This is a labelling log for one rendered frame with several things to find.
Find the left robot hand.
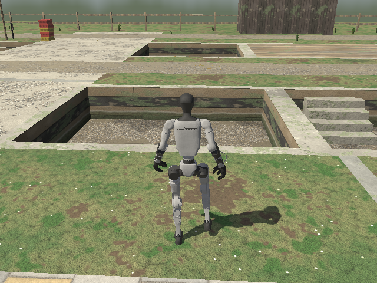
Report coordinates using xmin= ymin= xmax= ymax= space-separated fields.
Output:
xmin=153 ymin=161 xmax=167 ymax=172

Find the robot head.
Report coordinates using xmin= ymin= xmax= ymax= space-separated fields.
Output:
xmin=177 ymin=93 xmax=197 ymax=121

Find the right robot forearm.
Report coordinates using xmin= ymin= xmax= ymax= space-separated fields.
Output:
xmin=211 ymin=142 xmax=224 ymax=168

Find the right robot foot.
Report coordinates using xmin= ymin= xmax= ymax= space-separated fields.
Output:
xmin=204 ymin=219 xmax=212 ymax=231

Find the left robot forearm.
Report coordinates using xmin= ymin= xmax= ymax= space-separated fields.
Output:
xmin=154 ymin=142 xmax=165 ymax=163

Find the right robot upper arm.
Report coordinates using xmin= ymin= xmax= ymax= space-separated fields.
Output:
xmin=200 ymin=119 xmax=217 ymax=152

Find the left robot upper arm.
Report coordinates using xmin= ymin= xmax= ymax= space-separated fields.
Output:
xmin=158 ymin=119 xmax=175 ymax=151

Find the right robot hand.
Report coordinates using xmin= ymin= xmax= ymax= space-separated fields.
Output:
xmin=213 ymin=165 xmax=226 ymax=180

